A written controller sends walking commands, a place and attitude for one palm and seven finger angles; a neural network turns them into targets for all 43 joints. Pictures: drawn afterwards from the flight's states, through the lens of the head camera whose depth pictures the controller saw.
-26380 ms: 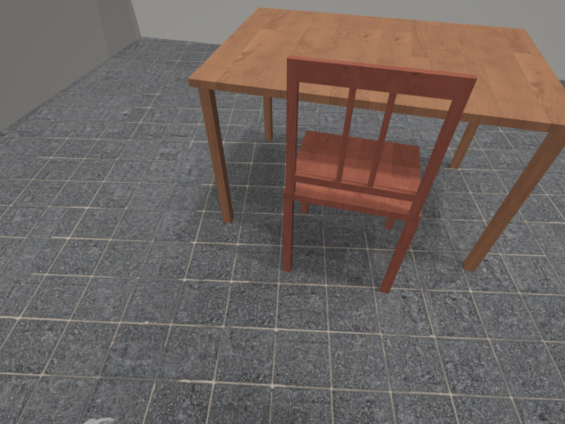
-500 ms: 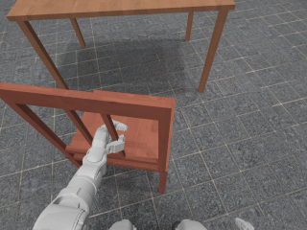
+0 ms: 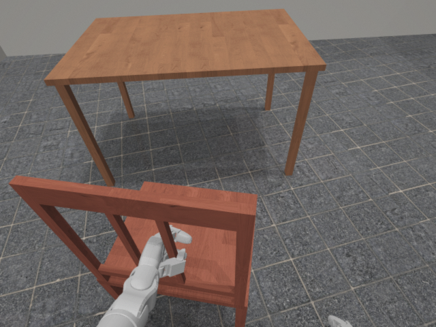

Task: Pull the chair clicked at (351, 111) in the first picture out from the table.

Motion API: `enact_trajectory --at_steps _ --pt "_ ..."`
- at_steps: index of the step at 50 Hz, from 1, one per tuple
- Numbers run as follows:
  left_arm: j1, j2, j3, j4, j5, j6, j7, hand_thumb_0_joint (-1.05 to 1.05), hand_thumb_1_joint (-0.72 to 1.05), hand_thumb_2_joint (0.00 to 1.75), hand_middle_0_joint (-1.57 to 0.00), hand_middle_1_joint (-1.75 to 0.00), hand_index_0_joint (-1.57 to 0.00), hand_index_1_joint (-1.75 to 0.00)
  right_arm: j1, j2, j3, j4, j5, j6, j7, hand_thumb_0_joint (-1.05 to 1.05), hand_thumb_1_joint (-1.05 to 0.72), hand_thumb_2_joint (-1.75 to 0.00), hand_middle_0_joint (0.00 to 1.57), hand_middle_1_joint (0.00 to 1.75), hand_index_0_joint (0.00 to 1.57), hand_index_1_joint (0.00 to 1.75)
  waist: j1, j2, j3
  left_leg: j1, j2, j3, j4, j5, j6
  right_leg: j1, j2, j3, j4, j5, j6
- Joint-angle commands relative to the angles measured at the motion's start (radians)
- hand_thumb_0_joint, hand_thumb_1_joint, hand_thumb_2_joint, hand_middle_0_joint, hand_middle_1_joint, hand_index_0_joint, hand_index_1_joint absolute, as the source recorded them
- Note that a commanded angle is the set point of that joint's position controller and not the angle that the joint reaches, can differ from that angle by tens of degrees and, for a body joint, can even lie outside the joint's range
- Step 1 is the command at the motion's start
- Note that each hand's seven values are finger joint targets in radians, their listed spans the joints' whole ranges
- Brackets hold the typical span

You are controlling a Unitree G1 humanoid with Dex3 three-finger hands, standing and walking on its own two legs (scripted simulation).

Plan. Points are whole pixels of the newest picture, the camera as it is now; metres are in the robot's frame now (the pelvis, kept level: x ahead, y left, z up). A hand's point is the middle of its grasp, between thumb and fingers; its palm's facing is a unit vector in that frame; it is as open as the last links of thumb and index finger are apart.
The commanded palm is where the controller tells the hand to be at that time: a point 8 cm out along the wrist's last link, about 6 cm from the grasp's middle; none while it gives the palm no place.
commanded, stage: stop walking, hand still on the chair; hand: left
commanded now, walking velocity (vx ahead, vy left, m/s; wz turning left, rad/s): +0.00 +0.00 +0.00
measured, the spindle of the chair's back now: (131, 248) +0.31 +0.21 -0.07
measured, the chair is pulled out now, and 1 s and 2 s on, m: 0.61 0.61 0.61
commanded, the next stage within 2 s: open the thumb and straighten the fingers in 0.32 s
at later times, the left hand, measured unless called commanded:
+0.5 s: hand (181, 260) +0.27 +0.09 -0.06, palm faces -0.07 -0.99 -0.14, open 5.2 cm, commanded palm +0.25 +0.15 -0.04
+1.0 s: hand (179, 253) +0.29 +0.10 -0.07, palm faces -0.09 -0.99 -0.14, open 15.5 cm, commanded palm +0.27 +0.15 -0.04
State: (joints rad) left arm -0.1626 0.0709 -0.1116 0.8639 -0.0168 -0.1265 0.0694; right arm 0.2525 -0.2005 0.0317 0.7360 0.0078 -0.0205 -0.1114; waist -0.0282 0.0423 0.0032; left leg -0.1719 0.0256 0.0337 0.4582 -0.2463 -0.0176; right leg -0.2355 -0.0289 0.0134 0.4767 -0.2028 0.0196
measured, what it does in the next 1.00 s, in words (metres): stands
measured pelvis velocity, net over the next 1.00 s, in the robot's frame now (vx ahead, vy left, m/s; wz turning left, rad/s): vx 0.01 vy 0.00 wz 0.04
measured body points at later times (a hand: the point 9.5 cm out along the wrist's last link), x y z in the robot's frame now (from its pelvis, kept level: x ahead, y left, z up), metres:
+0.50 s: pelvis +0.01 -0.01 +0.00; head +0.01 -0.02 +0.45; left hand +0.27 +0.15 -0.05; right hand +0.13 -0.25 -0.12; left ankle +0.00 +0.13 -0.74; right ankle +0.04 -0.13 -0.74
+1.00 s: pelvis +0.01 +0.00 -0.03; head +0.04 -0.02 +0.42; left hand +0.29 +0.15 -0.05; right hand +0.16 -0.23 -0.13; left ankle +0.00 +0.13 -0.74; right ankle +0.04 -0.13 -0.74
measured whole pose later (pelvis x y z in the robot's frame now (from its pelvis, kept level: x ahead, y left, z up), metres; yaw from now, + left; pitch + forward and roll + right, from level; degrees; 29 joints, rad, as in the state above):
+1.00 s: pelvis +0.01 +0.00 -0.03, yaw +2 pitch +7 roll +0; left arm -0.04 0.10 -0.10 0.42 -0.02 0.09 0.04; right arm 0.25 -0.23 0.02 0.60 0.03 -0.08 -0.05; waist -0.05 0.05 -0.08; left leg -0.50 0.01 0.00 0.77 -0.40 -0.01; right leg -0.54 -0.05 -0.01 0.77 -0.36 0.02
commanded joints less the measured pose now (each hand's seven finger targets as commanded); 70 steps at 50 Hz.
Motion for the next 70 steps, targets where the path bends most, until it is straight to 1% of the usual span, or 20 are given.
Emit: enact_trajectory --at_steps 1,11,21,22,23,26,28,31,32,33,39,42,46,49,51,55,58,64,66,70 --pt "-0.221 0.096 0.013 -0.223 0.000 -0.060 0.016 0.00 0.90 0.90 -0.50 -1.45 -0.50 -1.45 -0.061 -0.124 -0.040 -0.131 0.001 -0.038 -0.011 0.00 -0.90 -0.90 0.20 0.30 0.20 0.30 0.011 -0.074 -0.173 0.062 0.090 -0.082 -0.067 0.262 0.040 0.065 -0.077 0.049 -0.065 0.207 -0.041" --pt "-0.181 0.104 0.011 -0.286 -0.002 -0.044 0.021 0.00 0.90 0.90 -0.50 -1.45 -0.50 -1.45 -0.086 -0.120 -0.040 -0.149 0.003 -0.009 -0.014 0.00 -0.90 -0.90 0.20 0.30 0.20 0.30 0.007 -0.049 -0.185 0.077 0.086 -0.067 -0.063 0.269 0.035 0.087 -0.091 0.052 -0.073 0.252 -0.046" --pt "-0.190 0.114 0.015 -0.354 -0.009 -0.039 0.024 0.00 0.90 0.90 -0.50 -1.45 -0.50 -1.45 -0.101 -0.112 -0.037 -0.167 0.008 0.013 -0.017 0.00 -0.90 -0.90 0.20 0.30 0.20 0.30 0.009 -0.056 -0.166 0.067 0.081 -0.072 -0.073 0.202 0.038 0.077 -0.095 0.055 -0.110 0.170 -0.046" --pt "-0.100 0.042 -0.014 -0.233 -0.037 0.005 0.003 0.00 0.78 0.84 -0.50 -1.45 -0.50 -1.45 -0.084 -0.159 -0.053 -0.159 0.045 0.002 0.023 0.00 -0.90 -0.90 0.20 0.30 0.20 0.30 -0.061 -0.202 -0.096 -0.065 0.028 -0.018 -0.040 0.097 0.038 0.000 -0.045 -0.055 -0.056 0.105 -0.026" --pt "-0.173 0.099 0.041 -0.316 -0.044 -0.008 -0.008 0.00 0.66 0.78 -0.50 -1.45 -0.50 -1.45 -0.098 -0.168 -0.057 -0.174 0.044 -0.010 0.040 0.00 -0.90 -0.90 0.20 0.30 0.20 0.30 -0.037 -0.221 -0.101 -0.126 0.019 -0.011 -0.015 0.048 0.041 -0.024 -0.039 -0.050 -0.034 0.074 -0.024" --pt "-0.177 0.142 0.065 -0.438 -0.028 -0.027 -0.022 0.00 0.30 0.61 -0.50 -1.45 -0.50 -1.45 -0.103 -0.151 -0.062 -0.203 0.038 -0.049 0.056 0.00 -0.90 -0.90 0.20 0.30 0.20 0.30 -0.026 -0.054 -0.174 -0.141 -0.003 0.004 0.025 -0.004 0.042 -0.042 -0.035 -0.039 -0.002 0.009 -0.029" --pt "-0.166 0.100 0.024 -0.498 -0.008 -0.023 -0.028 0.00 0.05 0.49 -0.50 -1.45 -0.50 -1.45 -0.097 -0.140 -0.060 -0.224 0.035 -0.066 0.066 0.00 -0.90 -0.90 0.20 0.30 0.20 0.30 -0.025 0.014 -0.212 -0.147 -0.007 0.001 0.053 0.000 0.039 -0.075 -0.027 -0.048 0.036 0.001 -0.034" --pt "-0.116 0.114 0.041 -0.495 -0.005 0.022 -0.026 0.00 -0.31 0.32 -0.50 -1.45 -0.50 -1.45 -0.075 -0.153 -0.065 -0.232 0.034 -0.075 0.077 0.00 -0.90 -0.90 0.20 0.30 0.20 0.30 -0.025 -0.029 -0.236 -0.187 -0.006 -0.009 0.084 0.004 0.038 -0.096 -0.017 -0.056 0.068 0.007 -0.033" --pt "-0.080 0.118 0.055 -0.491 -0.005 0.040 -0.023 0.00 -0.43 0.26 -0.47 -1.38 -0.47 -1.38 -0.073 -0.157 -0.067 -0.238 0.035 -0.074 0.078 0.00 -0.90 -0.90 0.20 0.30 0.20 0.30 -0.016 -0.047 -0.236 -0.204 -0.007 -0.010 0.094 -0.004 0.036 -0.106 -0.015 -0.060 0.084 -0.002 -0.030" --pt "-0.136 0.124 0.056 -0.509 -0.008 0.055 -0.020 0.00 -0.55 0.20 -0.45 -1.30 -0.45 -1.30 -0.074 -0.160 -0.065 -0.243 0.036 -0.074 0.077 0.00 -0.90 -0.90 0.20 0.30 0.20 0.30 -0.028 -0.052 -0.237 -0.216 -0.008 -0.010 0.102 -0.022 0.036 -0.126 -0.015 -0.059 0.089 -0.020 -0.026" --pt "-0.132 0.082 0.031 -0.607 -0.027 0.103 -0.016 0.00 -0.55 0.20 -0.30 -0.87 -0.30 -0.87 -0.064 -0.165 -0.067 -0.270 0.031 -0.102 0.060 0.00 -0.90 -0.90 0.20 0.30 0.20 0.30 -0.034 -0.130 -0.295 -0.231 -0.006 -0.023 0.144 0.013 0.038 -0.149 -0.008 -0.072 0.141 0.007 -0.020" --pt "-0.127 0.087 0.027 -0.635 -0.021 0.118 -0.020 0.00 -0.55 0.20 -0.22 -0.65 -0.22 -0.65 -0.057 -0.166 -0.067 -0.272 0.030 -0.113 0.052 0.00 -0.90 -0.90 0.20 0.30 0.20 0.30 -0.035 -0.088 -0.292 -0.231 -0.007 -0.025 0.166 0.029 0.038 -0.176 -0.007 -0.073 0.161 0.013 -0.022" --pt "-0.042 0.119 0.059 -0.647 -0.008 0.155 -0.018 0.00 -0.55 0.20 -0.13 -0.36 -0.13 -0.36 -0.051 -0.169 -0.066 -0.284 0.025 -0.113 0.051 0.00 -0.90 -0.90 0.20 0.30 0.20 0.30 -0.015 -0.099 -0.298 -0.253 -0.008 -0.027 0.188 0.066 0.037 -0.168 -0.007 -0.077 0.186 0.053 -0.026" --pt "-0.062 0.113 0.054 -0.650 0.000 0.178 -0.019 0.00 -0.55 0.20 -0.05 -0.14 -0.05 -0.14 -0.045 -0.164 -0.061 -0.290 0.023 -0.104 0.053 0.00 -0.90 -0.90 0.20 0.30 0.20 0.30 -0.029 -0.092 -0.274 -0.281 -0.011 -0.023 0.213 0.066 0.035 -0.201 -0.009 -0.077 0.203 0.062 -0.022" --pt "-0.020 0.120 0.060 -0.691 -0.002 0.186 -0.022 0.00 -0.55 0.20 0.00 0.00 0.00 0.00 -0.050 -0.163 -0.063 -0.307 0.023 -0.104 0.052 0.00 -0.90 -0.90 0.20 0.30 0.20 0.30 -0.016 -0.069 -0.300 -0.276 -0.012 -0.019 0.223 0.093 0.036 -0.182 -0.010 -0.074 0.210 0.090 -0.026" --pt "-0.014 0.093 0.011 -0.804 -0.004 0.191 -0.025 0.00 -0.55 0.20 0.00 0.00 0.00 0.00 -0.050 -0.155 -0.060 -0.325 0.023 -0.111 0.048 0.00 -0.90 -0.90 0.20 0.30 0.20 0.30 -0.031 -0.041 -0.338 -0.256 -0.011 -0.024 0.247 0.131 0.037 -0.186 -0.011 -0.080 0.229 0.123 -0.025" --pt "0.044 0.073 -0.015 -0.829 -0.002 0.206 -0.019 0.00 -0.55 0.20 0.00 0.00 0.00 0.00 -0.042 -0.154 -0.061 -0.328 0.022 -0.117 0.044 0.00 -0.90 -0.90 0.20 0.30 0.20 0.30 -0.038 -0.064 -0.345 -0.252 -0.009 -0.034 0.260 0.157 0.038 -0.191 -0.010 -0.089 0.240 0.145 -0.023" --pt "0.153 0.112 0.023 -0.798 0.010 0.238 -0.018 0.00 -0.55 0.20 0.00 0.00 0.00 0.00 -0.037 -0.164 -0.059 -0.331 0.018 -0.101 0.044 0.00 -0.90 -0.90 0.20 0.30 0.20 0.30 -0.030 -0.120 -0.290 -0.320 -0.017 -0.033 0.281 0.122 0.037 -0.217 -0.012 -0.091 0.254 0.139 -0.021" --pt "0.221 0.126 0.028 -0.873 0.015 0.237 -0.020 0.00 -0.55 0.20 0.00 0.00 0.00 0.00 -0.052 -0.159 -0.061 -0.361 0.019 -0.103 0.045 0.00 -0.90 -0.90 0.20 0.30 0.20 0.30 -0.004 -0.060 -0.331 -0.310 -0.020 -0.025 0.286 0.145 0.037 -0.189 -0.016 -0.085 0.266 0.154 -0.029" --pt "0.298 0.125 0.000 -1.007 0.013 0.232 -0.015 0.00 -0.55 0.20 0.00 0.00 0.00 0.00 -0.054 -0.150 -0.054 -0.390 0.021 -0.111 0.043 0.00 -0.90 -0.90 0.20 0.30 0.20 0.30 -0.016 -0.047 -0.335 -0.309 -0.018 -0.029 0.304 0.149 0.037 -0.196 -0.019 -0.086 0.276 0.154 -0.027"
